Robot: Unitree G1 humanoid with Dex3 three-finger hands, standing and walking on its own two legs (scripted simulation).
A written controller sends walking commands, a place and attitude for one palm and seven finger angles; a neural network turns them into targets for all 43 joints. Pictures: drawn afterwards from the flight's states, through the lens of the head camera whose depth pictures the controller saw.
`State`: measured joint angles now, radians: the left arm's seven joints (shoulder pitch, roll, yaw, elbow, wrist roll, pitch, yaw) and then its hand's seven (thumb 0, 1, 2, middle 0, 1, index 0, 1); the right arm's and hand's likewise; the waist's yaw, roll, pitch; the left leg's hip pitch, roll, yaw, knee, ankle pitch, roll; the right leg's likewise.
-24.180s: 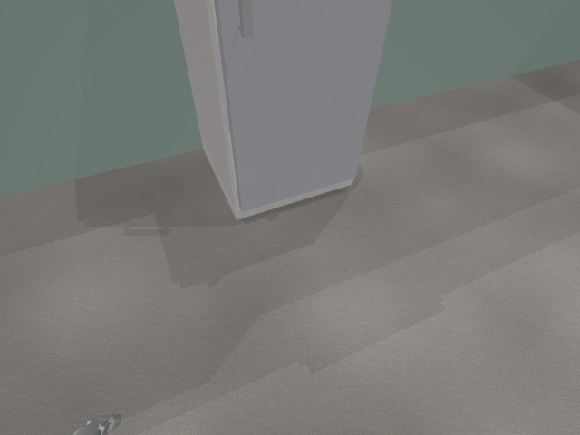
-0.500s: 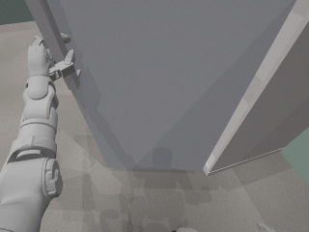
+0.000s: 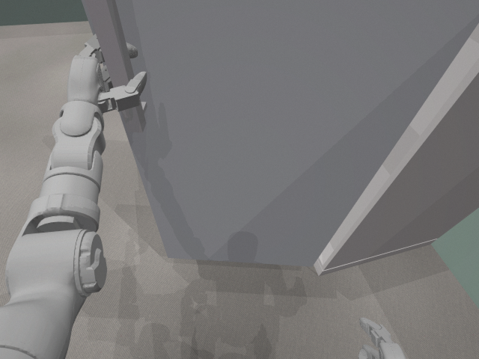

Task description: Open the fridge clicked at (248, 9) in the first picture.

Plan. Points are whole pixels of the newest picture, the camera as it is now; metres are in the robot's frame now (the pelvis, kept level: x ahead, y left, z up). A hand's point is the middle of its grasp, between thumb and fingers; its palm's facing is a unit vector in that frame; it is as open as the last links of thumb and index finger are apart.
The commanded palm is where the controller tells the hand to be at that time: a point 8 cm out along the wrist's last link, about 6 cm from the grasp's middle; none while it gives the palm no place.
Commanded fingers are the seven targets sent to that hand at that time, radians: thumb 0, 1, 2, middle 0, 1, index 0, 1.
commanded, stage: loosen the grip on the handle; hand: left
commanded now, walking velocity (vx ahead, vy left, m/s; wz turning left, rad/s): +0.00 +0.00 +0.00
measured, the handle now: (113, 16) +0.52 +0.21 +0.28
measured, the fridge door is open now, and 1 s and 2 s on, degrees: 72 72 72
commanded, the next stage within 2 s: slip the hand off the handle in 0.48 s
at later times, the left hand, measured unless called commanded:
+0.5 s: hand (133, 100) +0.46 +0.18 +0.18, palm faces +0.20 -0.96 -0.18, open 14.2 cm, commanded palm +0.43 +0.23 +0.18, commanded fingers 0.00 -0.55 0.20 -0.25 -1.15 -0.25 -1.15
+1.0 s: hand (81, 102) +0.45 +0.26 +0.18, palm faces +0.25 -0.96 -0.15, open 14.7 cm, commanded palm +0.42 +0.30 +0.18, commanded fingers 0.00 -0.55 0.20 -0.25 -1.15 -0.25 -1.15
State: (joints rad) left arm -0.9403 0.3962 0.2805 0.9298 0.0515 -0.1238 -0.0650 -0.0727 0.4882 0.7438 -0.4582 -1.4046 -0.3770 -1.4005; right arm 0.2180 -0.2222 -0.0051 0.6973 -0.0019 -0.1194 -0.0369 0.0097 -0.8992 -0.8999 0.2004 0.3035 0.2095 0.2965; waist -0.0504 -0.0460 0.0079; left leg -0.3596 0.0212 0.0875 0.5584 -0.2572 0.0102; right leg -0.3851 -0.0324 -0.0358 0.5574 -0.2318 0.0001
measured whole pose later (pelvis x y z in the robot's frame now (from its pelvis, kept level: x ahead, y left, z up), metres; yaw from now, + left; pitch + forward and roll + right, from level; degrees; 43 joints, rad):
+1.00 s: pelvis +0.04 -0.01 +0.00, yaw -3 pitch +7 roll -1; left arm -0.54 0.47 0.41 0.55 -0.10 -0.17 -0.16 -0.01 -0.55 0.20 -0.28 -1.17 -0.25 -1.16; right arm 0.32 -0.27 0.01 0.64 0.02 -0.10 -0.06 0.01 -0.90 -0.90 0.20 0.30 0.21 0.30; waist 0.01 0.01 -0.07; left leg -0.38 0.00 0.00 0.59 -0.34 0.02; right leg -0.39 0.02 -0.01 0.55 -0.28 -0.01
